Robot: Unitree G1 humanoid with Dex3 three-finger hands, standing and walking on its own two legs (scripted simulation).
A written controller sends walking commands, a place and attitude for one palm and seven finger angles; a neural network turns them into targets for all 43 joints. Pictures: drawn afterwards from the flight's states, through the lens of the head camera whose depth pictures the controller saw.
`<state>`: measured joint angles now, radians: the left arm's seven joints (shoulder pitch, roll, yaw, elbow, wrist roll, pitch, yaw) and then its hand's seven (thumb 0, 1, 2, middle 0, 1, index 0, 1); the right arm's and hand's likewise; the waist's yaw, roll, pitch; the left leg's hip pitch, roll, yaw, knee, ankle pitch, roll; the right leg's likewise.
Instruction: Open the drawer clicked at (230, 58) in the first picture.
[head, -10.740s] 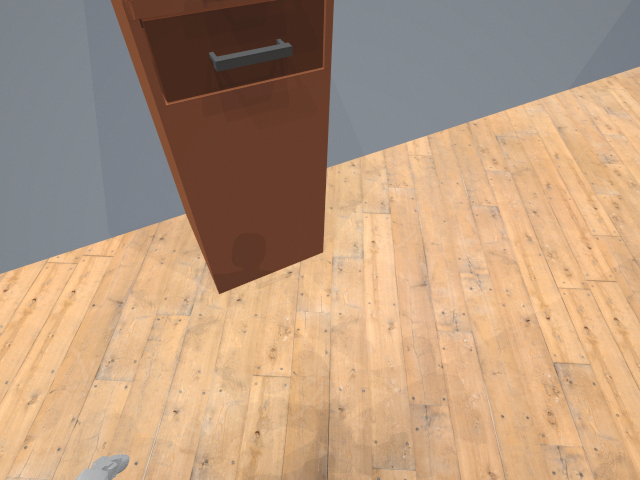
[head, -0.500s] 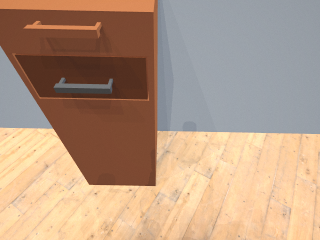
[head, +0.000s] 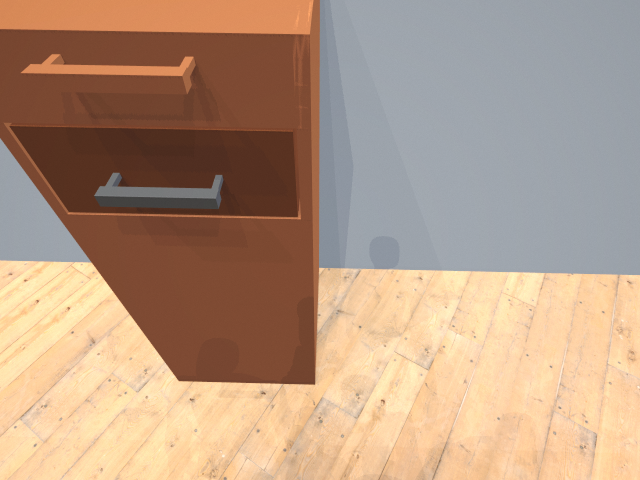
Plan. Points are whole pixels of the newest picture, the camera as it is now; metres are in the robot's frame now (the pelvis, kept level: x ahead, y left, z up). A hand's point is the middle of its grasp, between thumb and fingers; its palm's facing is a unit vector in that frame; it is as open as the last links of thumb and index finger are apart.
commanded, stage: shuffle to correct the standing spot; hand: left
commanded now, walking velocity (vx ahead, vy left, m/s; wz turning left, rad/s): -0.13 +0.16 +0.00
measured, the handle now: (163, 188) +0.48 +0.27 +0.09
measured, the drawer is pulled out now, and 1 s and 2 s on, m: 0.00 0.00 0.00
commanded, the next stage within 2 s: come to a stop and stand still in 0.12 s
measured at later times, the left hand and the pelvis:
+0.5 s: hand out of the picture -0.03 +0.27 -0.19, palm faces +0.06 -0.97 -0.24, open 7.4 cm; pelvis -0.04 +0.06 -0.01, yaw +1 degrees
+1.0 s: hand out of the picture -0.02 +0.19 -0.17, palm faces +0.05 -0.98 -0.21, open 7.3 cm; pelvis -0.02 +0.02 +0.00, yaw +2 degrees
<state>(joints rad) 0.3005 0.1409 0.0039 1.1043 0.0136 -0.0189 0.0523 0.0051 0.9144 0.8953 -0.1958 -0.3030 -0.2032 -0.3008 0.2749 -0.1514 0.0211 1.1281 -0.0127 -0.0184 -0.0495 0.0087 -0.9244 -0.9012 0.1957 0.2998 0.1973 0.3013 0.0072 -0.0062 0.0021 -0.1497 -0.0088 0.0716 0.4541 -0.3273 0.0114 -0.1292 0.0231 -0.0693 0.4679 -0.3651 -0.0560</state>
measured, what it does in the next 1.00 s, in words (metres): steps on the spot: left foot, then right foot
